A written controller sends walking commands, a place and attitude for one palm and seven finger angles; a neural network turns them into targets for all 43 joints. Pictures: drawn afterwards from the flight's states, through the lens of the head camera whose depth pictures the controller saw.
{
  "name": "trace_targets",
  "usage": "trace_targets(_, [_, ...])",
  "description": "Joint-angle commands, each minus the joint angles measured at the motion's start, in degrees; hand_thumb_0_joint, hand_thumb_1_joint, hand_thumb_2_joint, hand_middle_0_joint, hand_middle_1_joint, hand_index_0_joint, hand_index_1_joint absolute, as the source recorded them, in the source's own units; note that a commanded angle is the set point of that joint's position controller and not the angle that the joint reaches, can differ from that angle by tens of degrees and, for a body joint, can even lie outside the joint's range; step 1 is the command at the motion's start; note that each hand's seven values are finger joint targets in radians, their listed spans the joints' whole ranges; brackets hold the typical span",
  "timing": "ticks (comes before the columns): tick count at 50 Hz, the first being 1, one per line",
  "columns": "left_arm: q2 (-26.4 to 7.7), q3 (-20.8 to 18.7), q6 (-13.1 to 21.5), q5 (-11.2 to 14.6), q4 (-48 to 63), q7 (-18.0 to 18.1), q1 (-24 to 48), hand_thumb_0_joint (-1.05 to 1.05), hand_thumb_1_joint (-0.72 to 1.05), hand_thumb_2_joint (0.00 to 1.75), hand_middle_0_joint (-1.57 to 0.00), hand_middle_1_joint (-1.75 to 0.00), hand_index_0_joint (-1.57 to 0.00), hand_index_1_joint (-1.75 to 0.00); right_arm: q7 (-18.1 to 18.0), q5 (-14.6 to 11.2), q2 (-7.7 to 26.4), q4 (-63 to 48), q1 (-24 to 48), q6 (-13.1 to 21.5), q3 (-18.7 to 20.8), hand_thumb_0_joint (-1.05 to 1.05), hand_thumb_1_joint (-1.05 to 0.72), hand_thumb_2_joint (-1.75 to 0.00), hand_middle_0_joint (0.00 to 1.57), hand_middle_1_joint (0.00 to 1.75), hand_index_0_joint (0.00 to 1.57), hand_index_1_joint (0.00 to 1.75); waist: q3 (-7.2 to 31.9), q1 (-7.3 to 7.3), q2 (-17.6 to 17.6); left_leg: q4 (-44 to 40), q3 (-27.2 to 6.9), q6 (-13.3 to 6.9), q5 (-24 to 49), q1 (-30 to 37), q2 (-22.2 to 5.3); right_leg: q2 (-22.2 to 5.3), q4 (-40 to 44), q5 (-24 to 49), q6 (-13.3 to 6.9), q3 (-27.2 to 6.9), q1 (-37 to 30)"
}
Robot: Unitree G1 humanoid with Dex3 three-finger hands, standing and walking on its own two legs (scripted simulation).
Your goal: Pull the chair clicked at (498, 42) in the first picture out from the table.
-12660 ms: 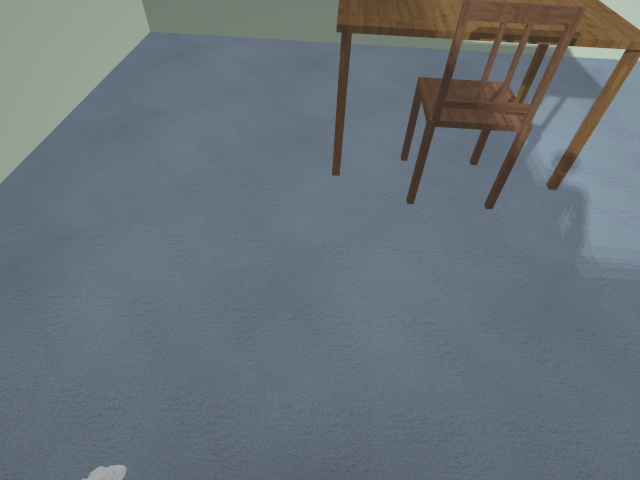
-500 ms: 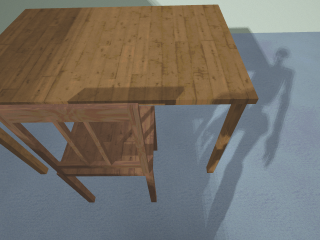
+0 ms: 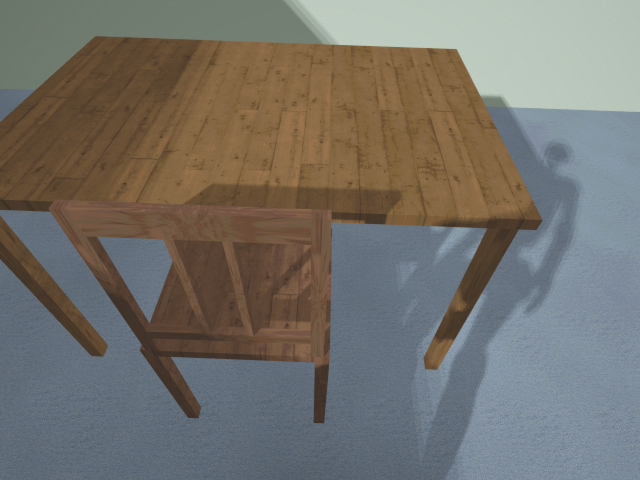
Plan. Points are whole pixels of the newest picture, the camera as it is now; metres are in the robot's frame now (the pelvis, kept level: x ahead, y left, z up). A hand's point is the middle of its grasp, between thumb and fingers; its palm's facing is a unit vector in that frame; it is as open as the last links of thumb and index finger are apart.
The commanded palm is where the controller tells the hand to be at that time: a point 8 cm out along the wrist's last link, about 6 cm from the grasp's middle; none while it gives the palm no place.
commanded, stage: come to a stop and stand still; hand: left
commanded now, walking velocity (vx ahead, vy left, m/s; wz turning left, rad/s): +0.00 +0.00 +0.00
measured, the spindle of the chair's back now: (192, 289) +0.43 +0.25 -0.09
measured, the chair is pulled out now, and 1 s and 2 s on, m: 0.00 0.00 0.00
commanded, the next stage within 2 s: look again from close up in 1.62 s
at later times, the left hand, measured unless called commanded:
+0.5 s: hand out of the picture +0.05 +0.17 -0.16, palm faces -0.01 -0.97 -0.23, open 7.4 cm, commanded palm none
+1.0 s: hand out of the picture +0.06 +0.13 -0.16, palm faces +0.02 -0.97 -0.23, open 7.4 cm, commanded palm none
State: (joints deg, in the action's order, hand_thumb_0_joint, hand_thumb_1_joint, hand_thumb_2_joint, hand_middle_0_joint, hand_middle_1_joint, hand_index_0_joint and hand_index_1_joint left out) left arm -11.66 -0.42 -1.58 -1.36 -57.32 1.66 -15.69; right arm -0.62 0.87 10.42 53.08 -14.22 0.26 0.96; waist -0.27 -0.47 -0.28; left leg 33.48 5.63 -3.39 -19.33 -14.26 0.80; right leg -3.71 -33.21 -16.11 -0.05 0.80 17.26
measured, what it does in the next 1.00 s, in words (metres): shifts its weight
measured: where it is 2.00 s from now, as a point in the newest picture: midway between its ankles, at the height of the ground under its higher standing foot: outside the picture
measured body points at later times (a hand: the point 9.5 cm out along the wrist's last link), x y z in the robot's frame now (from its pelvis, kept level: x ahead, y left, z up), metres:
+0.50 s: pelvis +0.04 -0.01 +0.01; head +0.06 -0.03 +0.46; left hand +0.06 +0.22 -0.14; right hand +0.05 -0.24 -0.16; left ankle -0.01 +0.08 -0.73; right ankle +0.02 -0.16 -0.73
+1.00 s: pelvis +0.05 -0.05 +0.01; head +0.07 -0.06 +0.46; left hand +0.06 +0.18 -0.14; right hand +0.06 -0.28 -0.15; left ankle -0.01 +0.08 -0.73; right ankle +0.02 -0.16 -0.73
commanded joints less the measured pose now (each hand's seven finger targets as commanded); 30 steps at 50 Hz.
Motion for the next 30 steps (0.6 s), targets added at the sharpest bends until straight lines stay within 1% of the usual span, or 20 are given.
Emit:
trace_targets(1, [-4.66, -0.15, 1.84, 0.28, 2.25, 0.12, -1.46, 0.0, 0.9, 0.9, -0.2, -0.3, -0.2, -0.3, -0.64, 0.13, 7.63, -2.6, -1.23, 1.55, 0.87, 0.0, -0.9, -0.9, 0.2, 0.3, 0.2, 0.3, -2.6, -0.16, -3.11, -15.44, -11.97, -0.29, 7.0, -1.22, -8.82, 0.5, 3.76, 1.72, -1.6, -1.95, -1.15])
trace_targets(2, [-4.6, -0.14, 1.76, 0.35, 1.98, 0.06, -1.3, 0.0, 0.9, 0.9, -0.2, -0.3, -0.2, -0.3, -0.66, 0.16, 7.42, -2.15, -1.41, 1.5, 0.74, 0.0, -0.9, -0.9, 0.2, 0.3, 0.2, 0.3, -3.37, -0.27, -2.56, -16.1, -11.92, -0.36, 6.85, -1.33, -8.94, 0.35, 4.08, 1.67, -1.56, -1.74, -1.02])
trace_targets(3, [-4.61, -0.06, 1.69, 0.25, 1.82, 0.08, -1.28, 0.0, 0.9, 0.9, -0.2, -0.3, -0.2, -0.3, -0.66, 0.14, 7.74, -1.96, -1.66, 1.46, 0.8, 0.0, -0.9, -0.9, 0.2, 0.3, 0.2, 0.3, -3.8, -0.06, -1.31, -16.31, -11.93, -0.18, 6.38, -1.37, -8.86, 0.24, 4.23, 1.73, -1.41, -1.97, -0.98])
trace_targets(6, [-4.73, 0.01, 1.77, 0.24, 1.03, 0.13, -1.82, 0.0, 0.9, 0.9, -0.2, -0.3, -0.2, -0.3, -0.59, 0.17, 8.16, -0.95, -1.92, 1.54, 0.7, 0.0, -0.9, -0.9, 0.2, 0.3, 0.2, 0.3, -2.57, 0.1, 0.77, -16.51, -11.32, 0.05, 6.1, 0.57, -8.56, -0.49, 5.06, 2.88, -1.23, -2.49, -1.48])
trace_targets(7, [-4.86, 0.04, 1.82, 0.3, 0.81, 0.09, -1.72, 0.0, 0.9, 0.9, -0.2, -0.3, -0.2, -0.3, -0.55, 0.16, 7.89, -0.46, -1.93, 1.61, 0.63, 0.0, -0.9, -0.9, 0.2, 0.3, 0.2, 0.3, -2.13, -0.04, -0.63, -16.73, -11.08, -0.02, 7.11, 0.79, -8.33, -0.6, 5.18, 3.05, -1.3, -2.58, -1.87])
trace_targets(8, [-4.9, -0.01, 1.84, 0.3, 0.45, 0.12, -1.95, 0.0, 0.9, 0.9, -0.2, -0.3, -0.2, -0.3, -0.55, 0.18, 8.03, -0.03, -1.78, 1.65, 0.54, 0.0, -0.9, -0.9, 0.2, 0.3, 0.2, 0.3, -1.99, -0.02, -0.42, -16.51, -10.79, 0.13, 7.68, 1.33, -8.21, -0.73, 5.18, 3.39, -1.17, -2.55, -1.88])
trace_targets(10, [-5.16, 0.08, 2.01, 0.37, -0.27, 0.18, -2.17, 0.0, 0.9, 0.9, -0.2, -0.3, -0.2, -0.3, -0.61, 0.08, 7.87, 0.78, -1.92, 1.84, 0.34, 0.0, -0.9, -0.9, 0.2, 0.3, 0.2, 0.3, -0.93, 0.06, -0.28, -15.47, -9.77, 0.29, 11.83, 3.0, -7.85, -1.19, 5.42, 5.7, -1.09, -2.9, -2.58])
trace_targets(11, [-5.14, 0.08, 2.09, 0.46, -0.59, 0.22, -2.26, 0.0, 0.9, 0.9, -0.2, -0.3, -0.2, -0.3, -0.7, 0.05, 7.88, 1.31, -2.2, 1.98, 0.22, 0.0, -0.9, -0.9, 0.2, 0.3, 0.2, 0.3, -0.11, 0.08, -0.83, -14.83, -9.37, 0.34, 14.68, 4.01, -7.7, -1.43, 5.44, 6.95, -1.02, -3.05, -3.03])
trace_targets(14, [-5.39, 0.07, 2.26, 0.56, -1.53, 0.4, -1.95, 0.0, 0.9, 0.9, -0.2, -0.3, -0.2, -0.3, -0.89, -0.05, 7.42, 2.73, -2.67, 2.15, 0.02, 0.0, -0.9, -0.9, 0.2, 0.3, 0.2, 0.3, 0.76, 0.22, -0.63, -12.99, -8.16, 0.54, 21.61, 6.0, -7.33, -1.99, 5.18, 10.82, -0.84, -2.96, -4.23])
trace_targets(16, [-5.39, 0.17, 2.29, 0.62, -2.15, 0.53, -2.04, 0.0, 0.9, 0.9, -0.2, -0.3, -0.2, -0.3, -0.98, -0.11, 7.12, 3.68, -3.18, 2.12, -0.11, 0.0, -0.9, -0.9, 0.2, 0.3, 0.2, 0.3, 0.86, 0.37, 0.29, -12.32, -7.48, 0.73, 22.86, 6.69, -7.16, -2.26, 5.18, 12.71, -0.76, -2.97, -4.8])
trace_targets(17, [-5.35, 0.2, 2.31, 0.68, -2.29, 0.53, -1.81, 0.0, 0.9, 0.9, -0.2, -0.3, -0.2, -0.3, -0.99, -0.09, 6.86, 4.1, -3.09, 2.06, -0.14, 0.0, -0.9, -0.9, 0.2, 0.3, 0.2, 0.3, -0.08, 0.2, 0.25, -12.43, -7.49, 0.63, 22.38, 6.14, -7.06, -2.33, 5.47, 12.77, -0.78, -2.91, -4.86])
trace_targets(19, [-5.25, 0.15, 2.37, 0.64, -2.8, 0.65, -1.65, 0.0, 0.9, 0.9, -0.2, -0.3, -0.2, -0.3, -1.06, -0.12, 6.56, 4.95, -3.31, 2.11, -0.29, 0.0, -0.9, -0.9, 0.2, 0.3, 0.2, 0.3, -0.1, 0.25, 0.44, -12.07, -7.22, 0.85, 23.38, 6.23, -6.87, -2.59, 5.27, 14.55, -0.79, -2.81, -5.54])
trace_targets(22, [-5.11, 0.23, 2.48, 0.71, -3.38, 0.69, -1.66, 0.0, 0.9, 0.9, -0.2, -0.3, -0.2, -0.3, -1.08, -0.07, 5.89, 6.11, -3.3, 1.98, -0.43, 0.0, -0.9, -0.9, 0.2, 0.3, 0.2, 0.3, -1.15, 0.15, 0.27, -12.21, -6.91, 0.96, 21.5, 5.97, -6.62, -2.72, 6.04, 14.92, -1.02, -3.19, -5.6])
trace_targets(25, [-4.88, 0.18, 2.74, 0.67, -3.73, 0.87, -1.57, 0.0, 0.9, 0.9, -0.2, -0.3, -0.2, -0.3, -1.12, -0.1, 5.3, 7.06, -3.73, 2.03, -0.5, 0.0, -0.9, -0.9, 0.2, 0.3, 0.2, 0.3, -0.32, 0.29, 0.9, -11.89, -6.63, 1.28, 21.99, 6.85, -6.52, -3.12, 6.11, 17.52, -1.33, -3.55, -6.32])
trace_targets(26, [-4.84, 0.21, 2.79, 0.67, -3.86, 0.88, -1.56, 0.0, 0.9, 0.9, -0.2, -0.3, -0.2, -0.3, -1.13, -0.1, 5.21, 7.39, -3.64, 2.01, -0.53, 0.0, -0.9, -0.9, 0.2, 0.3, 0.2, 0.3, -0.35, 0.22, 0.48, -11.84, -6.41, 1.38, 21.76, 7.04, -6.5, -3.22, 6.3, 17.86, -1.4, -3.63, -6.32])
trace_targets(28, [-4.66, 0.11, 2.86, 0.68, -4.0, 0.9, -1.27, 0.0, 0.9, 0.9, -0.2, -0.3, -0.2, -0.3, -1.19, -0.03, 4.82, 7.74, -3.59, 1.87, -0.55, 0.0, -0.9, -0.9, 0.2, 0.3, 0.2, 0.3, -1.45, 0.21, 0.95, -12.03, -6.33, 1.5, 21.12, 6.3, -6.51, -3.19, 6.66, 18.7, -1.64, -3.74, -6.42])
trace_targets(29, [-4.86, 0.13, 2.93, 0.71, -4.05, 0.91, -1.17, 0.0, 0.9, 0.9, -0.2, -0.3, -0.2, -0.3, -1.18, -0.08, 4.89, 7.97, -3.78, 1.94, -0.59, 0.0, -0.9, -0.9, 0.2, 0.3, 0.2, 0.3, -0.63, 0.27, 0.18, -11.93, -6.2, 1.64, 21.95, 6.8, -6.51, -3.25, 6.55, 19.64, -1.67, -3.78, -6.94])
trace_targets(30, [-4.85, 0.09, 3.02, 0.69, -4.16, 0.94, -1.13, 0.0, 0.9, 0.9, -0.2, -0.3, -0.2, -0.3, -1.23, -0.05, 4.78, 8.25, -3.82, 1.98, -0.59, 0.0, -0.9, -0.9, 0.2, 0.3, 0.2, 0.3, -0.22, 0.24, 0.62, -11.83, -6.12, 1.71, 22.79, 7.46, -6.64, -3.32, 6.44, 20.77, -1.71, -3.73, -7.08])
